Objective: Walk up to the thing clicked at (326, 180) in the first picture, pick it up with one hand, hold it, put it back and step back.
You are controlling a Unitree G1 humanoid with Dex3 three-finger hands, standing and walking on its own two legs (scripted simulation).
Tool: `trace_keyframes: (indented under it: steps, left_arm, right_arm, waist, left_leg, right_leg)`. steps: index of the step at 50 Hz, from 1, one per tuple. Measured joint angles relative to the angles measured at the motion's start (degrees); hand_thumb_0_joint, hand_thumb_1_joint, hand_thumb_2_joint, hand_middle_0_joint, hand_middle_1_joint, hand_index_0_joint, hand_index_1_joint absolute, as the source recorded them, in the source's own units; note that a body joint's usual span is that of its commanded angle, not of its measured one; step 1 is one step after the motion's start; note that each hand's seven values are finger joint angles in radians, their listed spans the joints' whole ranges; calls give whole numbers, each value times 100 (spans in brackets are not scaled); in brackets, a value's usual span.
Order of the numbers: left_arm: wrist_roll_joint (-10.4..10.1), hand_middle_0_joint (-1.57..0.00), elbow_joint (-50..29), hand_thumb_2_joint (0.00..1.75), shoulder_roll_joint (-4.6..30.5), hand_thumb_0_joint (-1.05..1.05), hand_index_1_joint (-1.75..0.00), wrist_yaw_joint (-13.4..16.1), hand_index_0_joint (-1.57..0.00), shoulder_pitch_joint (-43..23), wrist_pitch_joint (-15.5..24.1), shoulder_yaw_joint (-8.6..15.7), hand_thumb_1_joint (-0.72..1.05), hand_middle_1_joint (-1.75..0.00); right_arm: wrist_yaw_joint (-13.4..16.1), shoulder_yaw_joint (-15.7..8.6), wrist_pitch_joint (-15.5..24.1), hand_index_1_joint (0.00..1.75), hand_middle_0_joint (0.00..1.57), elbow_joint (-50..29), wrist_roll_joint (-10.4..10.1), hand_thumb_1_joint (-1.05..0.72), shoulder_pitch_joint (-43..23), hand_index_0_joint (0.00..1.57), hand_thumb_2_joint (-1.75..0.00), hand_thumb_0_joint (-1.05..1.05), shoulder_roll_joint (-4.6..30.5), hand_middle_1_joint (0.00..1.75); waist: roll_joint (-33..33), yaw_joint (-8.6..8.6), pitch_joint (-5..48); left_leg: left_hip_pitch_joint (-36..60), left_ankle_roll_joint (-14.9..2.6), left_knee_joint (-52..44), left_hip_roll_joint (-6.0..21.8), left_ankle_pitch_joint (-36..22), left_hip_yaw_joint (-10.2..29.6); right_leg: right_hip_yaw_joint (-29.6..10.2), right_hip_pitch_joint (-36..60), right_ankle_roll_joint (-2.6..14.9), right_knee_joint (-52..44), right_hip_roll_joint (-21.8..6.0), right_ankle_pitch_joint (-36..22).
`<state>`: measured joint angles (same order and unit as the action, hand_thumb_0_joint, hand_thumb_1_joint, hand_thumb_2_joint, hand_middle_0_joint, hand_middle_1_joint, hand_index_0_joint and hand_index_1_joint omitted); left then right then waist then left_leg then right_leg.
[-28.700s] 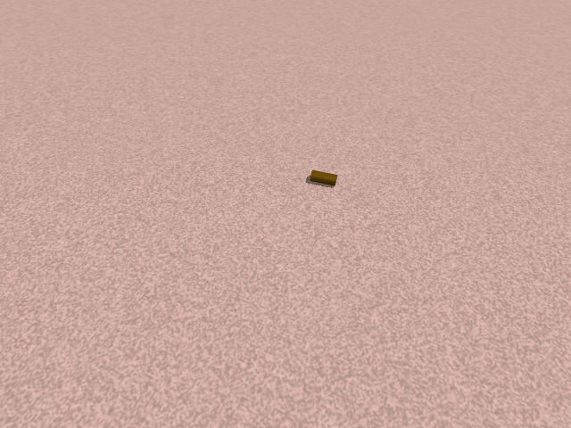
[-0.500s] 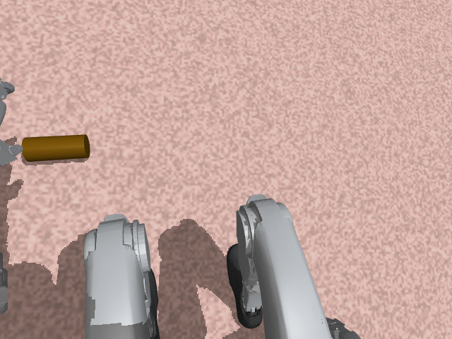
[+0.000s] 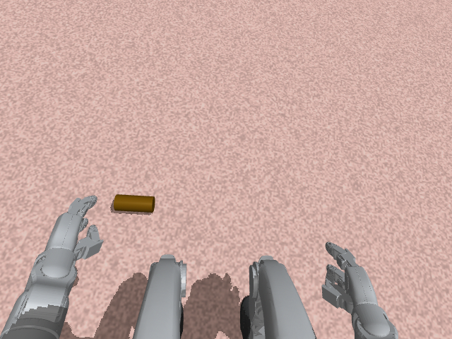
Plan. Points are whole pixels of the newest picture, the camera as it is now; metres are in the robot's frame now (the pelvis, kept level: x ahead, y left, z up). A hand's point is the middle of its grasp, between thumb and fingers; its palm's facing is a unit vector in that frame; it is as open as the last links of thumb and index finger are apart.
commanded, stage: home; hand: left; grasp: from above
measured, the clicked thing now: (135, 203) +0.51 +0.27 -0.53
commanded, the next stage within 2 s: none
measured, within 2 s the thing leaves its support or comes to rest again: neither
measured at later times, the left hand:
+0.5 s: hand (74, 266) +0.23 +0.19 +0.09, palm faces +0.09 -0.97 -0.20, open 7.4 cm
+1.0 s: hand (73, 278) +0.22 +0.18 +0.10, palm faces +0.10 -0.98 -0.19, open 7.4 cm
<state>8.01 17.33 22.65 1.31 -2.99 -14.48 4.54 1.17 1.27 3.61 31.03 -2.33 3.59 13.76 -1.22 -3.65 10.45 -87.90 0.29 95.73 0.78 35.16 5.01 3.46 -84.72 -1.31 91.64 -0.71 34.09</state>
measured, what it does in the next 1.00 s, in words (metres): rises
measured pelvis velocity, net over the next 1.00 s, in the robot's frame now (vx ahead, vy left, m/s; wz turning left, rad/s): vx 0.07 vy -0.01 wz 0.05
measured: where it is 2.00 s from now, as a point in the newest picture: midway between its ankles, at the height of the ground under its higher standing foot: outside the picture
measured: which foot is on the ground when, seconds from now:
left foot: down 0.00-1.00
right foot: down 0.00-1.00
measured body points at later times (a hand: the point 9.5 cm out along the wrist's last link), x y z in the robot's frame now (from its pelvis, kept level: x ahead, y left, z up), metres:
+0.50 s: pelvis +0.06 +0.00 +0.14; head +0.10 +0.01 +0.59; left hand +0.22 +0.24 +0.11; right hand +0.21 -0.24 +0.07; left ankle +0.07 +0.12 -0.53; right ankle +0.07 -0.14 -0.53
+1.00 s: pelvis +0.07 -0.01 +0.15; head +0.09 +0.00 +0.60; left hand +0.21 +0.23 +0.12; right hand +0.25 -0.24 +0.09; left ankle +0.07 +0.12 -0.53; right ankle +0.07 -0.14 -0.53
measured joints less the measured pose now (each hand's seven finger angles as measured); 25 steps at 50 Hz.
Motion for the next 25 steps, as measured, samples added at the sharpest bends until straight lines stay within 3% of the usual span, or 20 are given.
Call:
trace_keyframes:
  steps: [7,12,17,25]
  left_arm:
    - [-700,-20,-609,89,-426,1,-30,179,-21,792,-552,9,89,-30]
    - [-1029,-20,-1044,89,-665,1,-30,236,-20,1383,-819,25,90,-30]
    - [-1191,-20,-1551,90,-829,1,-30,237,-20,2027,-985,-22,90,-30]
    - [-1217,-20,-2419,90,-986,1,-30,172,-20,3020,-1132,-204,90,-30]
  right_arm:
    - [312,181,190,30,20,17,-30,-91,321,20,-90,0,-182,30]
    - [574,266,335,30,20,62,-23,-91,707,21,-90,1,-240,30]
    - [766,256,469,30,20,21,4,-91,1091,21,-90,1,-230,30]
    - [935,138,658,30,20,-110,55,-91,1426,20,-90,1,-167,30]
  waist:
    - [-16,0,-53]
    - [-43,-31,-82]
    - [-87,-56,-88]
    - [-188,-1,-5]
  left_leg:
    - [1289,29,-1064,39,-174,-10]
    - [2239,32,-1863,64,-320,-28]
    - [3135,25,-2609,87,-465,-72]
    - [4238,3,-3476,97,-629,-141]
  right_leg:
    - [26,1286,28,-1071,24,-185]
    - [34,2241,37,-1891,42,-347]
    - [12,3134,36,-2655,59,-511]
    - [-31,4232,22,-3544,63,-699]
